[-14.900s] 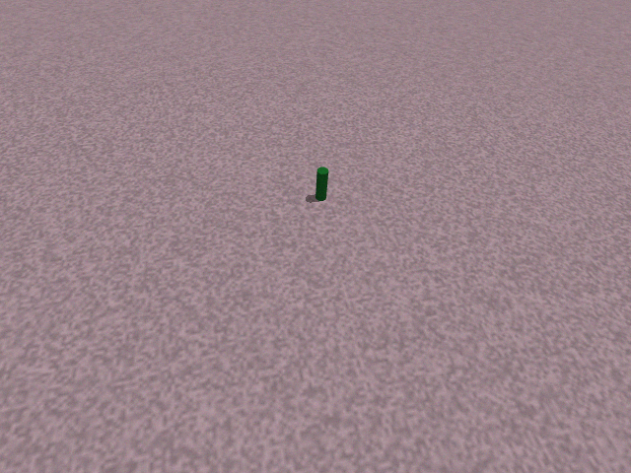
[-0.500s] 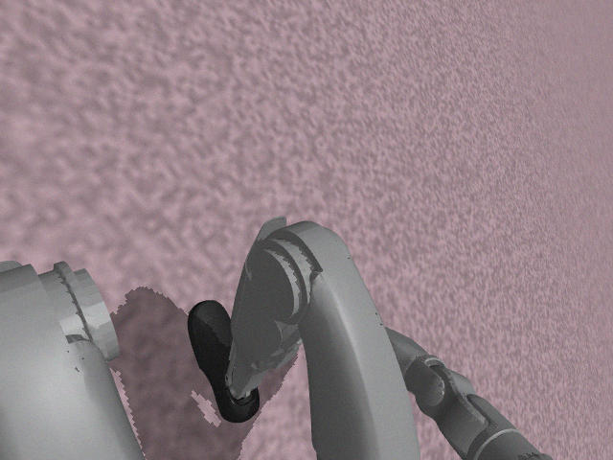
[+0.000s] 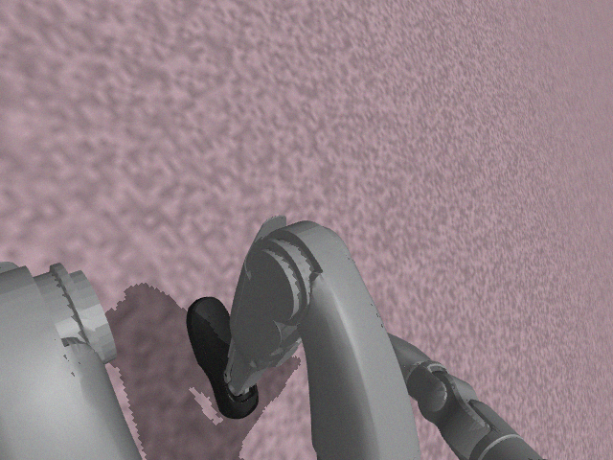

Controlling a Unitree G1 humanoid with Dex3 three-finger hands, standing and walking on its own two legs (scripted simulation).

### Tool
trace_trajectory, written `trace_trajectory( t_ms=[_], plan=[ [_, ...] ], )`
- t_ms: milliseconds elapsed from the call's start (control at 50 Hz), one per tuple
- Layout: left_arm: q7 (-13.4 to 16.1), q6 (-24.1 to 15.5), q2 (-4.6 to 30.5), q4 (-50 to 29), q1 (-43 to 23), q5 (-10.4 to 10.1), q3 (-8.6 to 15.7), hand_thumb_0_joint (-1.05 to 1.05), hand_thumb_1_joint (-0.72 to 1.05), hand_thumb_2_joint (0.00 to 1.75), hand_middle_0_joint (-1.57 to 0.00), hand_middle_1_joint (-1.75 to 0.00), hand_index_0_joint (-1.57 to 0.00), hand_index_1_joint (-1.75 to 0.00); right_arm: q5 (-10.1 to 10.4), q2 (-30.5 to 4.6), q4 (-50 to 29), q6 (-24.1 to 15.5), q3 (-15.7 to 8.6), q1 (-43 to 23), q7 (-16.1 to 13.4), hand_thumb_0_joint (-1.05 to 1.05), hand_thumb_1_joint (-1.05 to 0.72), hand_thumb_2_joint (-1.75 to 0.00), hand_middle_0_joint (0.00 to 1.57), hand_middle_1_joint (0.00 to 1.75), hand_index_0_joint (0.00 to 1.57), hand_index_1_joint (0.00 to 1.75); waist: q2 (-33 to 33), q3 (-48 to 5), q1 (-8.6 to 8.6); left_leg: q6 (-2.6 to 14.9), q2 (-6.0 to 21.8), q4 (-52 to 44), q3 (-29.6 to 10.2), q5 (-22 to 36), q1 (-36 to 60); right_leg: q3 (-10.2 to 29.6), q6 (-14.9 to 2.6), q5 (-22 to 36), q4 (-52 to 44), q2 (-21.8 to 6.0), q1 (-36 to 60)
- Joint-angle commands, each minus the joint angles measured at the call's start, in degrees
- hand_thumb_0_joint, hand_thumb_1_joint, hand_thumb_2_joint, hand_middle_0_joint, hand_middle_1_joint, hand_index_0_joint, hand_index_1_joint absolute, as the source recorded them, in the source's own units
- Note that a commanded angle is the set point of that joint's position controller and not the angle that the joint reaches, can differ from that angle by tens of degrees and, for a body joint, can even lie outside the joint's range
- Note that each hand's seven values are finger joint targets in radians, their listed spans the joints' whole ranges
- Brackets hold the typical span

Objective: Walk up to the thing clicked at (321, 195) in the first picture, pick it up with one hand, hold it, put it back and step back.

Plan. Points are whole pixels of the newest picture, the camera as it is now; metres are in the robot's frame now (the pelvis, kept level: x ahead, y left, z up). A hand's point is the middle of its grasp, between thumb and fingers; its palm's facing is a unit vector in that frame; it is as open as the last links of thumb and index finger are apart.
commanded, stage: settle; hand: left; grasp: from the side
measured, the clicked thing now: out of the picture +0.44 +0.32 -0.20
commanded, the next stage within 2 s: lift in 1.72 s
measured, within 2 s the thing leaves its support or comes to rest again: neither
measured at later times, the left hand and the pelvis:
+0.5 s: hand out of the picture +0.43 +0.34 -0.08, palm faces +0.37 -0.93 -0.03, open 7.2 cm; pelvis +0.01 -0.01 +0.02, yaw +3 degrees
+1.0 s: hand out of the picture +0.42 +0.35 +0.00, palm faces +0.36 -0.93 -0.06, open 7.1 cm; pelvis +0.03 -0.01 +0.05, yaw +8 degrees
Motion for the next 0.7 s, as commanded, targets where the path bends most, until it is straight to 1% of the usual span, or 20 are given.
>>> trace_trajectory(
  t_ms=[0, 60, 80, 120, 140, 200, 220, 320, 340, 380, 420, 460, 480, 500, 520, 540, 580, 600, 640, 680],
  plan=[
    [-0.4, -3.6, 11.4, -11.8, -11.3, -0.5, 2.2, 0.00, 0.52, 1.31, -1.29, -1.38, -1.28, -1.39, 0.0, -21.2, 0.4, 0.9, -8.2, 2.9, -1.4, 0.00, -0.90, -0.90, 0.20, 0.30, 0.20, 0.30, 37.7, -34.9, -6.11, -3.39, 3.6, -20.0, 2.1, 10.8, 26.2, -1.8, -2.18, 11.0, -8.3, 2.3, 15.3],
    [0.0, -2.6, 10.8, -14.3, -11.6, -1.1, 3.1, 0.00, 0.51, 1.33, -1.31, -1.40, -1.31, -1.42, 0.4, -21.1, 0.7, 1.1, -8.9, 3.5, -1.2, 0.00, -0.90, -0.90, 0.20, 0.30, 0.20, 0.30, 38.3, -35.9, -5.92, -3.41, 3.4, -20.4, 2.3, 11.1, 26.0, -1.6, -2.29, 11.2, -8.1, 2.0, 15.4],
    [0.0, -2.3, 11.3, -16.9, -11.8, -1.1, 3.5, 0.00, 0.51, 1.36, -1.33, -1.43, -1.33, -1.45, 0.4, -20.9, 0.6, 1.1, -9.2, 3.8, -1.2, 0.00, -0.90, -0.90, 0.20, 0.30, 0.20, 0.30, 38.8, -37.3, -5.08, -3.36, 3.3, -20.3, 2.9, 11.7, 26.4, -1.2, -2.34, 11.6, -8.4, 2.2, 16.1],
    [-0.8, -1.3, 9.9, -18.8, -11.5, -0.9, 2.3, 0.00, 0.49, 1.37, -1.36, -1.46, -1.35, -1.47, 0.8, -20.6, 0.6, 1.3, -10.1, 4.4, -1.2, 0.00, -0.89, -0.90, 0.20, 0.30, 0.20, 0.30, 39.3, -38.3, -5.20, -3.30, 3.2, -20.4, 3.3, 11.8, 26.5, -1.0, -2.38, 11.8, -8.6, 2.0, 15.9],
    [-1.2, -0.7, 9.2, -19.4, -10.4, -0.8, 1.9, 0.00, 0.43, 1.36, -1.39, -1.49, -1.39, -1.50, 1.1, -20.5, 0.6, 1.3, -10.7, 4.2, -1.2, 0.00, -0.90, -0.90, 0.20, 0.30, 0.20, 0.30, 39.5, -38.2, -4.72, -3.26, 3.1, -20.7, 3.6, 11.2, 26.1, -0.7, -2.50, 11.3, -8.5, 1.9, 15.4],
    [-2.7, 1.7, 6.3, -22.1, -9.7, -0.7, -0.4, 0.00, 0.41, 1.36, -1.40, -1.49, -1.40, -1.51, 2.1, -19.9, 1.1, 1.4, -12.1, 5.8, -1.2, 0.00, -0.90, -0.90, 0.20, 0.30, 0.20, 0.30, 40.4, -39.8, -3.93, -3.46, 3.0, -21.9, 4.2, 11.8, 27.0, -0.2, -2.79, 11.3, -8.7, 1.7, 14.5],
    [-3.0, 2.7, 5.0, -23.0, -9.8, -1.1, -1.3, 0.00, 0.40, 1.36, -1.39, -1.49, -1.39, -1.50, 2.6, -19.5, 1.5, 1.5, -12.5, 6.4, -1.1, 0.00, -0.90, -0.90, 0.20, 0.30, 0.20, 0.30, 39.7, -39.7, -3.86, -3.22, 2.8, -22.2, 4.4, 10.0, 25.6, -0.1, -2.83, 10.1, -9.0, 1.7, 14.0],
    [-3.1, 7.2, 2.9, -28.0, -10.1, -2.7, -1.1, 0.00, 0.39, 1.34, -1.38, -1.48, -1.38, -1.49, 5.0, -18.0, 1.9, 1.3, -15.1, 9.2, -0.9, 0.00, -0.89, -0.90, 0.20, 0.30, 0.20, 0.30, 36.5, -42.2, -1.24, -2.17, 2.0, -23.2, 6.3, 5.4, 21.6, 1.5, -3.00, 7.0, -10.6, 1.4, 13.6],
    [-3.4, 8.1, 0.8, -29.4, -11.1, -2.9, -2.6, 0.00, 0.38, 1.35, -1.38, -1.47, -1.38, -1.49, 5.6, -17.5, 2.0, 1.2, -15.8, 9.5, -1.0, 0.00, -0.89, -0.90, 0.20, 0.30, 0.20, 0.30, 36.0, -42.5, -1.30, -2.09, 2.0, -23.4, 6.4, 4.4, 21.8, 1.8, -3.08, 6.2, -11.0, 1.4, 12.3],
    [-3.2, 9.2, 1.5, -32.7, -12.0, -2.8, -1.6, 0.00, 0.42, 1.35, -1.37, -1.48, -1.38, -1.49, 6.4, -16.9, 2.0, 1.2, -17.0, 10.8, -1.0, 0.00, -0.88, -0.89, 0.20, 0.30, 0.20, 0.30, 36.5, -43.9, -0.25, -1.96, 1.7, -24.5, 6.7, 3.3, 21.5, 2.3, -3.28, 5.2, -10.9, 1.0, 11.5],
    [-3.2, 10.8, 0.6, -34.0, -12.9, -1.5, -2.9, 0.00, 0.45, 1.35, -1.38, -1.48, -1.39, -1.49, 7.1, -16.2, 2.5, 1.2, -18.3, 12.2, -1.0, 0.00, -0.88, -0.89, 0.20, 0.30, 0.20, 0.30, 37.9, -44.7, 0.25, -2.11, 1.6, -25.6, 6.8, 3.2, 22.6, 2.8, -3.66, 5.0, -10.6, 0.8, 9.3],
    [-3.6, 12.6, -4.1, -32.2, -11.6, -1.3, -5.7, 0.00, 0.46, 1.35, -1.39, -1.47, -1.39, -1.48, 8.1, -15.6, 2.1, 1.1, -19.4, 12.1, -1.0, 0.00, -0.88, -0.89, 0.20, 0.30, 0.20, 0.30, 36.6, -43.0, -0.23, -1.92, 1.4, -26.6, 6.8, 0.5, 21.7, 3.2, -3.73, 3.0, -11.2, 0.4, 6.9],
    [-3.5, 13.0, -4.0, -35.7, -14.3, -1.4, -5.9, 0.00, 0.48, 1.35, -1.39, -1.48, -1.40, -1.49, 8.5, -15.1, 2.4, 1.0, -19.8, 13.1, -1.1, 0.00, -0.88, -0.89, 0.20, 0.30, 0.20, 0.30, 36.6, -44.0, -0.23, -1.83, 1.2, -27.0, 7.1, 0.2, 21.4, 3.6, -3.76, 2.9, -11.5, 0.4, 7.2],
    [-3.4, 14.0, -2.8, -34.2, -12.0, -1.3, -4.0, 0.00, 0.48, 1.36, -1.38, -1.47, -1.39, -1.48, 9.0, -15.1, 2.7, 1.1, -20.5, 13.8, -1.2, 0.00, -0.87, -0.89, 0.20, 0.30, 0.20, 0.30, 35.7, -45.1, 1.18, -1.77, 1.1, -26.9, 7.7, 1.1, 22.0, 4.1, -3.74, 3.2, -12.1, 0.3, 7.6],
    [-3.5, 14.8, -2.2, -34.6, -11.3, -1.5, -3.5, 0.00, 0.48, 1.34, -1.38, -1.46, -1.38, -1.47, 9.4, -14.8, 2.3, 1.3, -20.8, 14.0, -1.2, 0.00, -0.87, -0.89, 0.20, 0.30, 0.20, 0.30, 35.9, -46.0, 1.73, -1.67, 0.8, -27.1, 8.2, 1.8, 21.4, 4.3, -3.73, 3.4, -12.5, 0.2, 8.6],
    [-3.5, 15.2, -1.4, -37.6, -11.6, -1.7, -2.4, 0.00, 0.48, 1.34, -1.37, -1.45, -1.37, -1.46, 9.6, -14.6, 2.8, 1.4, -21.6, 15.1, -1.3, 0.00, -0.87, -0.89, 0.20, 0.30, 0.20, 0.30, 36.9, -48.2, 3.20, -1.81, 0.6, -27.0, 9.0, 4.1, 22.8, 4.9, -3.90, 4.8, -12.1, 0.0, 8.9],
    [-3.9, 16.7, -5.3, -36.4, -9.9, -2.1, -4.3, 0.00, 0.49, 1.33, -1.37, -1.46, -1.38, -1.47, 10.3, -13.9, 2.4, 1.7, -22.3, 15.9, -1.2, 0.00, -0.87, -0.89, 0.20, 0.30, 0.20, 0.30, 36.5, -49.5, 2.74, -1.89, 0.4, -27.7, 9.1, 5.5, 23.9, 5.2, -4.02, 5.4, -12.3, -0.2, 8.4],
    [-4.2, 17.1, -5.9, -37.6, -11.6, -2.3, -4.6, 0.00, 0.52, 1.34, -1.38, -1.46, -1.38, -1.46, 10.8, -13.6, 2.2, 1.7, -22.7, 15.9, -1.3, 0.00, -0.87, -0.89, 0.20, 0.30, 0.20, 0.30, 36.0, -49.7, 2.42, -1.79, 0.3, -28.3, 9.1, 5.0, 23.3, 5.3, -4.12, 4.8, -12.5, -0.4, 7.9],
    [-4.3, 17.8, -3.9, -38.5, -10.5, -2.3, -2.3, 0.00, 0.50, 1.34, -1.38, -1.46, -1.38, -1.47, 11.4, -13.3, 2.5, 1.9, -23.7, 17.1, -1.6, 0.00, -0.87, -0.89, 0.20, 0.30, 0.20, 0.30, 35.2, -51.4, 3.58, -1.64, 0.2, -28.7, 9.7, 5.6, 23.5, 5.9, -4.12, 4.9, -13.2, -0.5, 8.8],
    [-5.1, 18.2, -3.2, -41.7, -11.6, -2.5, -1.9, 0.00, 0.51, 1.34, -1.38, -1.45, -1.37, -1.46, 11.9, -12.5, 3.0, 2.1, -24.4, 18.1, -1.8, 0.00, -0.87, -0.89, 0.20, 0.30, 0.20, 0.30, 36.0, -54.1, 4.64, -1.60, 0.0, -28.9, 10.6, 7.2, 24.3, 6.7, -4.24, 5.7, -13.3, -0.6, 10.0]
  ],
)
